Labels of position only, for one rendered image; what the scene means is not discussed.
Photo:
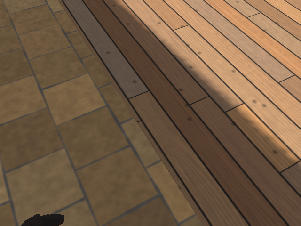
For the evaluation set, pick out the robot left hand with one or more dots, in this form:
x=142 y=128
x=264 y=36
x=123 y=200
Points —
x=45 y=220

